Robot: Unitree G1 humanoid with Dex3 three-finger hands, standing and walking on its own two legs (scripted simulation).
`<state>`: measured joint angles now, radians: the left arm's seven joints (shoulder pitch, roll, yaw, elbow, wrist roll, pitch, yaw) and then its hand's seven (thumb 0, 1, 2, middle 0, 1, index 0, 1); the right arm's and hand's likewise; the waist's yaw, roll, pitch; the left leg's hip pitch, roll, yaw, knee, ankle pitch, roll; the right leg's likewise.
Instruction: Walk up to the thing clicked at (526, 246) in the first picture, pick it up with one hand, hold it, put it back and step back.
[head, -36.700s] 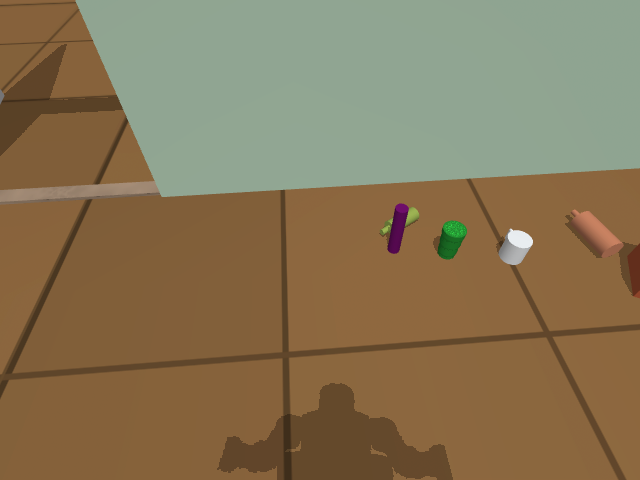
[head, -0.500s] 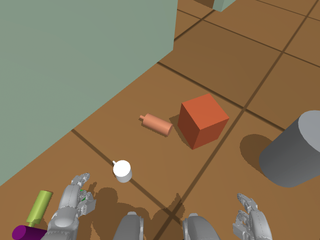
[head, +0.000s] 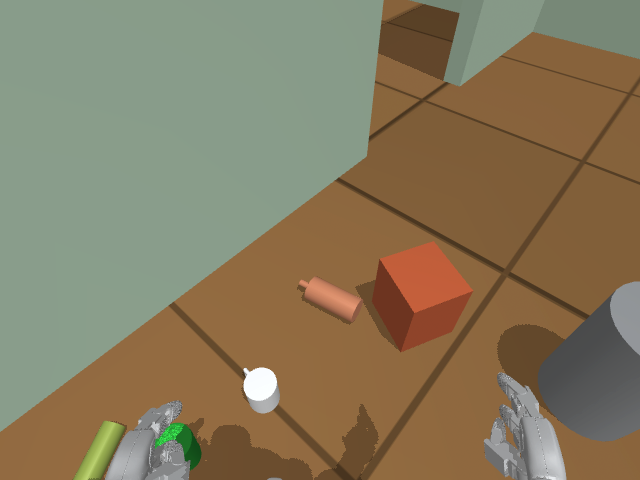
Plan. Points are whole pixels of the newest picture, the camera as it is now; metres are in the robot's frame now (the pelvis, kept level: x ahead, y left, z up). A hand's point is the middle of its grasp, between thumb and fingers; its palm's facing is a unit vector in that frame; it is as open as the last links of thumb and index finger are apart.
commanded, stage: home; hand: left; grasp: from above
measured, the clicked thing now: (258, 386) +0.49 +0.20 -0.66
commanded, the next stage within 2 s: stand in 1.78 s
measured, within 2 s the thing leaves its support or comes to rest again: neither
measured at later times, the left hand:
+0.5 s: hand (184, 468) +0.16 +0.18 -0.05, palm faces +0.03 -0.98 -0.21, open 7.4 cm
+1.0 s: hand (183, 467) +0.16 +0.18 -0.05, palm faces +0.03 -0.98 -0.22, open 7.4 cm
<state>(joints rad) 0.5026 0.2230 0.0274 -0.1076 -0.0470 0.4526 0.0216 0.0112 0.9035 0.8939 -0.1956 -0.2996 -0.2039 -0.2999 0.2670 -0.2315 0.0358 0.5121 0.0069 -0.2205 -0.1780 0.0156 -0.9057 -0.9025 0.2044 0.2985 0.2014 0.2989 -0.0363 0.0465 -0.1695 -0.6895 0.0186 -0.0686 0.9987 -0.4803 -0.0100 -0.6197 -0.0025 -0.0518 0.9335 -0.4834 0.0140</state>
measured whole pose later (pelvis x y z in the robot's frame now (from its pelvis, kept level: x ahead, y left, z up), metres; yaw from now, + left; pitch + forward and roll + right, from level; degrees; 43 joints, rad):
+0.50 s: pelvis +0.00 +0.00 +0.00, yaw +0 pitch +10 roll -3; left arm 0.50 0.23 0.03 -0.12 -0.05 0.45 0.02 0.01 0.90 0.89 -0.20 -0.30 -0.20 -0.30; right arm 0.30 -0.22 0.04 0.54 0.01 -0.23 -0.18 0.02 -0.91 -0.90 0.21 0.30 0.20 0.30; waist -0.04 0.05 -0.16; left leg -0.69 0.02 -0.06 1.01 -0.48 -0.01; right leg -0.62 0.00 -0.04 0.94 -0.48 0.02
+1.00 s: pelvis +0.00 +0.00 +0.00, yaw -1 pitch +10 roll -3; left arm 0.50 0.23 0.02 -0.13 -0.05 0.46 0.02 0.01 0.90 0.89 -0.20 -0.30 -0.20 -0.30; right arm 0.29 -0.22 0.04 0.54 0.01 -0.23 -0.18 0.02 -0.91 -0.90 0.21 0.30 0.20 0.30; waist -0.04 0.05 -0.16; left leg -0.70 0.02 -0.06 1.01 -0.49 -0.01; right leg -0.63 0.00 -0.04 0.94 -0.48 0.02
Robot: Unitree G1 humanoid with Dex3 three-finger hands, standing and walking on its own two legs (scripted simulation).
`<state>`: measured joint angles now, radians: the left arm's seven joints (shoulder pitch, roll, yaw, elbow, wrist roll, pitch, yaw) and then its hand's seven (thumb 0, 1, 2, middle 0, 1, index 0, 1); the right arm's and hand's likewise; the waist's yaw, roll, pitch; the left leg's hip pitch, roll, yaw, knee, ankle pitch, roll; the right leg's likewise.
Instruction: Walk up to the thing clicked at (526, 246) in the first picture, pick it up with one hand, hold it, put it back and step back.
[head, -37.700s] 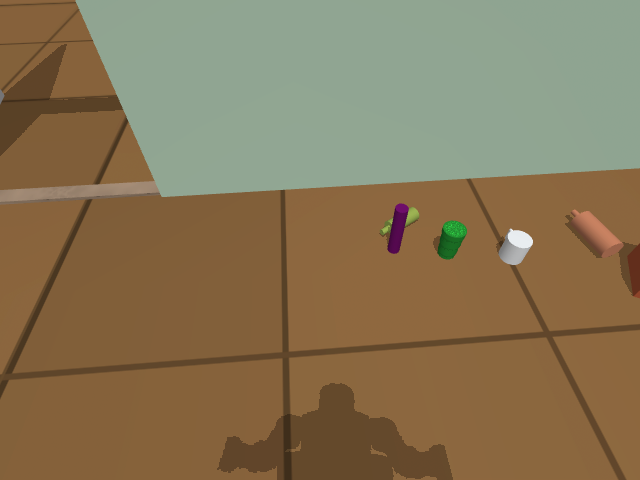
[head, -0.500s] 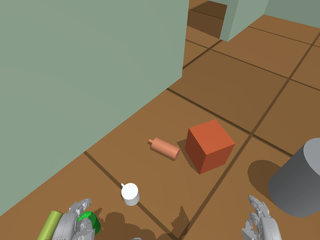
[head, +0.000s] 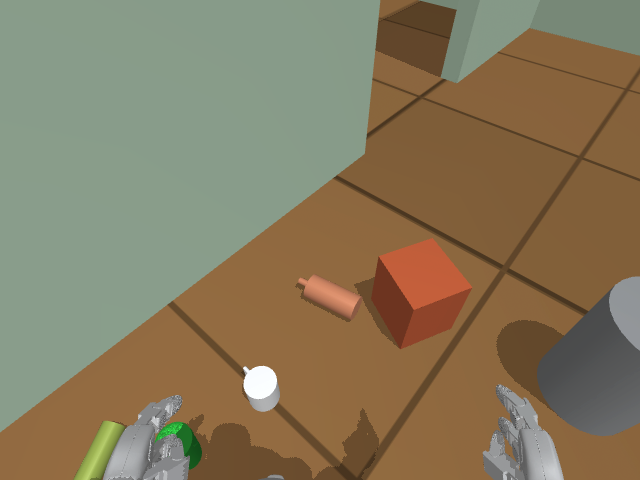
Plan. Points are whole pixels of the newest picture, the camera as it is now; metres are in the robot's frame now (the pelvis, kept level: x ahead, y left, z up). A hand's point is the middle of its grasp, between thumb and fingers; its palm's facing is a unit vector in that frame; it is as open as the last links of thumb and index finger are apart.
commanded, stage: home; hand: left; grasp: from above
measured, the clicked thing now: (258, 384) +0.49 +0.20 -0.66
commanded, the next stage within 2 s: stand in 0.78 s
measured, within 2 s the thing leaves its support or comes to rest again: neither
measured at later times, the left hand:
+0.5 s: hand (191, 459) +0.17 +0.18 -0.05, palm faces +0.04 -0.98 -0.22, open 7.4 cm
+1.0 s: hand (174, 470) +0.16 +0.20 -0.08, palm faces +0.00 -0.94 -0.33, open 7.4 cm
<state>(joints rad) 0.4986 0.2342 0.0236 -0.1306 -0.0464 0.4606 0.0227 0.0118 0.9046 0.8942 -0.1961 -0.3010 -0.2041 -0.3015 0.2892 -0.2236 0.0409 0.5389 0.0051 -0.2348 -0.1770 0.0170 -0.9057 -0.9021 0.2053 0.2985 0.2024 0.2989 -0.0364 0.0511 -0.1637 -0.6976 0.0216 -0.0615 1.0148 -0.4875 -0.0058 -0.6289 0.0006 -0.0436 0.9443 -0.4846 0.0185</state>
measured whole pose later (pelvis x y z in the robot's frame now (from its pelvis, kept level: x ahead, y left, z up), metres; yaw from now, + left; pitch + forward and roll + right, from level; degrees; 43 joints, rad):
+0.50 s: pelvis +0.01 +0.00 +0.00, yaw +0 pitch +10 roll -3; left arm 0.51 0.24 0.02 -0.14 -0.05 0.46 0.02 0.01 0.90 0.89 -0.20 -0.30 -0.20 -0.30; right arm 0.29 -0.23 0.03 0.53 0.01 -0.22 -0.18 0.02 -0.91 -0.90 0.21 0.30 0.20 0.30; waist -0.04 0.05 -0.17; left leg -0.70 0.02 -0.06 1.02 -0.50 -0.01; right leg -0.64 0.00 -0.05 0.95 -0.50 0.01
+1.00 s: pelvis +0.00 +0.00 +0.01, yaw +0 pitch +4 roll -1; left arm 0.27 0.27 0.00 0.34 0.05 0.16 0.04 0.01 0.90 0.89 -0.20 -0.30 -0.21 -0.30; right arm 0.18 -0.27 0.02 0.73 -0.09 -0.08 -0.06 0.01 -0.90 -0.90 0.21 0.30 0.20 0.30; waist 0.02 0.00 -0.02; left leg -0.54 0.00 -0.03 0.91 -0.44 0.00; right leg -0.50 -0.03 -0.01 0.89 -0.46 0.02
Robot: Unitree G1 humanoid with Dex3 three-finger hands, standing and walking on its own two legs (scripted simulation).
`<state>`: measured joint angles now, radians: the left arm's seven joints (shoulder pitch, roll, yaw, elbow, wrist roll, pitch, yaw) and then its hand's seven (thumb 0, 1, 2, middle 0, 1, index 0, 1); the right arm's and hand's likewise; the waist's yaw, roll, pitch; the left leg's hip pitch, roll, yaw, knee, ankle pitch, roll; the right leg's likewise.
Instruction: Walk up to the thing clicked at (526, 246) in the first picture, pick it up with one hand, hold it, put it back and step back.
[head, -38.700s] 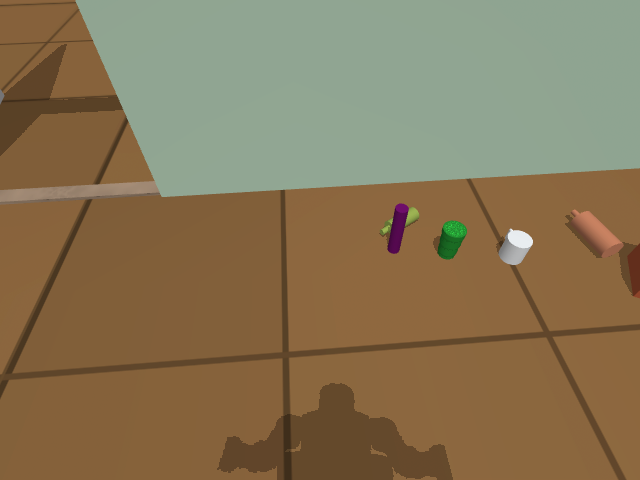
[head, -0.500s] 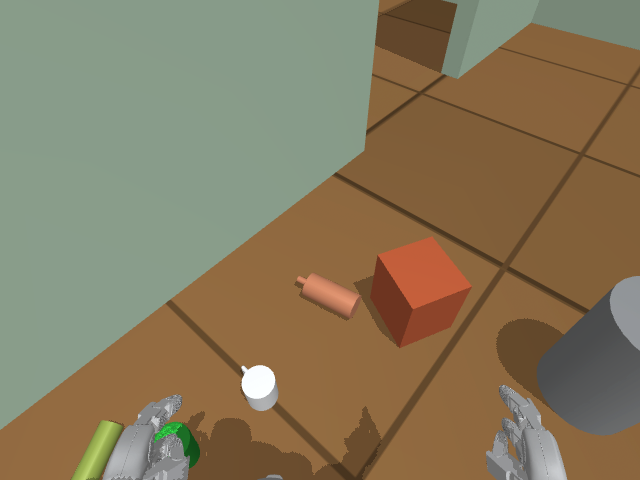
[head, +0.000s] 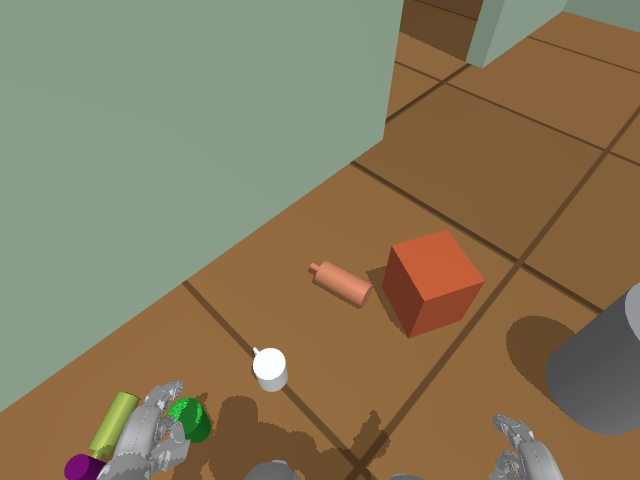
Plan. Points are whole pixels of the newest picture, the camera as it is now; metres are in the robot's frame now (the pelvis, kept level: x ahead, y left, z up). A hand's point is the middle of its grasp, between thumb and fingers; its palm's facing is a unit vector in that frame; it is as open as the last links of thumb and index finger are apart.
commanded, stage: stand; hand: left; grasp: from above
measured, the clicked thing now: (267, 366) +0.49 +0.20 -0.67
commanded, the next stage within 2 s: none
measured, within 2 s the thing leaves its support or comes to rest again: neither
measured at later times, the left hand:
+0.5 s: hand out of the picture +0.05 +0.24 -0.12, palm faces +0.04 -0.95 -0.32, open 7.4 cm
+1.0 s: hand out of the picture +0.04 +0.24 -0.11, palm faces +0.02 -0.94 -0.35, open 7.4 cm
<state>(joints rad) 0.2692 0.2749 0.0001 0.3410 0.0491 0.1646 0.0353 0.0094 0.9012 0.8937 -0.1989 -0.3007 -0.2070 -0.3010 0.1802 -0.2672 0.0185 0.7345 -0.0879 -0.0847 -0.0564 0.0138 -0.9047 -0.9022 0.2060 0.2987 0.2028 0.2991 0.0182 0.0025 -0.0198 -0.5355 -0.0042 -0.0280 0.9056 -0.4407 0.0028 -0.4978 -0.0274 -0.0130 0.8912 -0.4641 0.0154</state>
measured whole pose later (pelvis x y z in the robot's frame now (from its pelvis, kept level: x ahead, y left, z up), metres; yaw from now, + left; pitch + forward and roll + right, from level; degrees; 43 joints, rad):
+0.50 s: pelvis +0.00 +0.01 +0.04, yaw +0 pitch -3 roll +0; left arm 0.21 0.27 0.03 1.03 0.03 0.02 0.04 0.01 0.90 0.89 -0.20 -0.30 -0.21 -0.30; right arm 0.17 -0.28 -0.03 1.04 -0.04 -0.01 -0.02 0.01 -0.91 -0.90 0.20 0.30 0.20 0.30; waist 0.02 0.00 0.06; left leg -0.19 -0.02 -0.02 0.51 -0.26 0.02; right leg -0.15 -0.05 -0.01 0.47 -0.27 0.04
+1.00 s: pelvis +0.00 +0.00 +0.05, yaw +0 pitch -4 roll +0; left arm 0.16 0.30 0.03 1.15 0.03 0.00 0.03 0.01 0.90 0.89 -0.20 -0.30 -0.21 -0.30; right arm 0.14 -0.31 -0.03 1.13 -0.03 0.00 -0.01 0.01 -0.91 -0.90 0.20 0.30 0.20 0.30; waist 0.01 0.02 0.07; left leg -0.12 -0.01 -0.03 0.37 -0.18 0.00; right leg -0.09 -0.03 -0.02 0.36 -0.21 0.02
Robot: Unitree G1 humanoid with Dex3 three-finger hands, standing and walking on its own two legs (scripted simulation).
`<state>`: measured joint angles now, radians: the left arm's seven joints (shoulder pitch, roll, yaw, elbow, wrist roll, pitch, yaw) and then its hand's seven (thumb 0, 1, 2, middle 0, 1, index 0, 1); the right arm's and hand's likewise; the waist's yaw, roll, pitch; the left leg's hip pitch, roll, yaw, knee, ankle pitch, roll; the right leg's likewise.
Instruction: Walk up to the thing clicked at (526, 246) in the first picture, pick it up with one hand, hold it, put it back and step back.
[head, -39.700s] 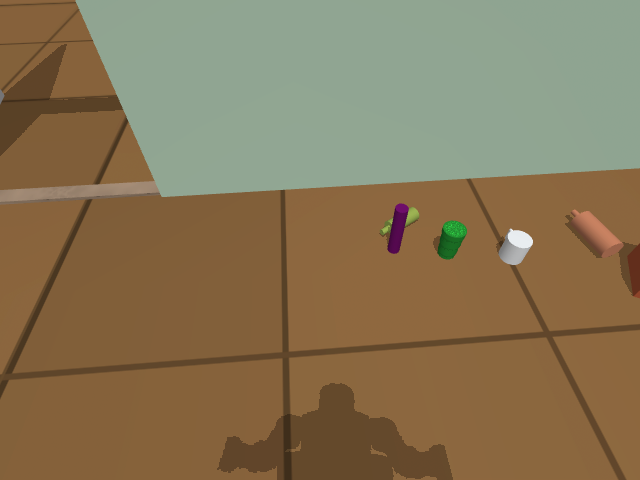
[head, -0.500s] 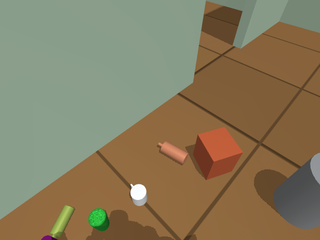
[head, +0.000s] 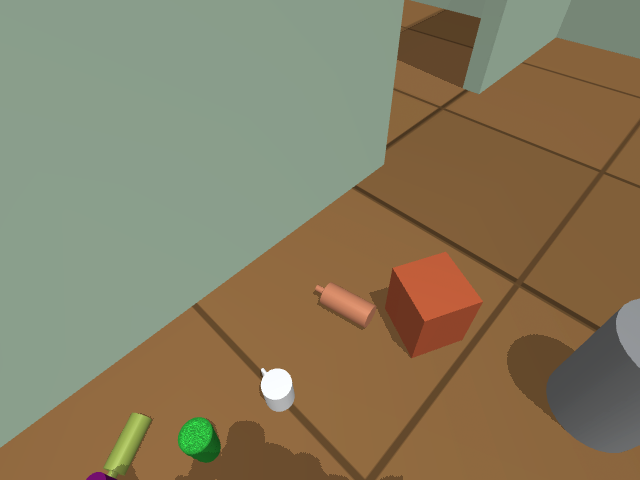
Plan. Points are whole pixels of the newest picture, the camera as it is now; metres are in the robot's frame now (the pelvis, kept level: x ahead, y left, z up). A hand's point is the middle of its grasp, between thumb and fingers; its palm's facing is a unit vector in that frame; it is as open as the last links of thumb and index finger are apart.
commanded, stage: stand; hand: left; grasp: from above
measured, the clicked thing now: (274, 386) +0.49 +0.20 -0.73
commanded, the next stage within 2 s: step back in 1.40 s
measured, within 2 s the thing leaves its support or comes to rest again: neither
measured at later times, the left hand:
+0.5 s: hand out of the picture +0.08 +0.24 -0.16, palm faces +0.01 -0.94 -0.34, open 7.4 cm
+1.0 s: hand out of the picture +0.10 +0.24 -0.15, palm faces +0.01 -0.94 -0.34, open 7.4 cm
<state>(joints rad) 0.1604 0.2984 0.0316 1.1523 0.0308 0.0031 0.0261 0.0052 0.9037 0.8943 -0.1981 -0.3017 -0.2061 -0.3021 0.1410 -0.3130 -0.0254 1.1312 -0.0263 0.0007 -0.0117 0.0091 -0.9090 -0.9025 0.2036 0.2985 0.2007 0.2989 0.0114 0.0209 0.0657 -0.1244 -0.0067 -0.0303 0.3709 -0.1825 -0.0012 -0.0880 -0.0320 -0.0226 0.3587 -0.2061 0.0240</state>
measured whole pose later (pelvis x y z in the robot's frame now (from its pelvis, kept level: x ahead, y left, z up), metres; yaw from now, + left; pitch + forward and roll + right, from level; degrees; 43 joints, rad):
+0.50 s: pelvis +0.01 -0.01 +0.00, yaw +0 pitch -3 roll +0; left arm 0.10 0.31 0.03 1.16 0.02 0.00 0.02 0.00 0.90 0.89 -0.20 -0.30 -0.21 -0.30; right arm 0.12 -0.32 0.00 1.14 -0.02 -0.01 -0.01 0.01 -0.91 -0.90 0.20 0.30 0.20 0.30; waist 0.00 0.02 0.06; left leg -0.11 0.00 -0.03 0.34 -0.19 -0.01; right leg -0.07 -0.02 -0.02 0.32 -0.20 0.02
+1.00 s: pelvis +0.02 +0.00 +0.00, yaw +0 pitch -3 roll +0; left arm 0.09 0.32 0.03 1.14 0.02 0.00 0.01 0.01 0.90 0.89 -0.20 -0.30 -0.21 -0.30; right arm 0.10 -0.34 0.00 1.14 -0.02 -0.01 -0.01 0.01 -0.91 -0.90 0.20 0.30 0.20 0.30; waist 0.00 0.01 0.04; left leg -0.09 0.00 -0.03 0.33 -0.19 -0.01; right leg -0.05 -0.02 -0.02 0.31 -0.21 0.02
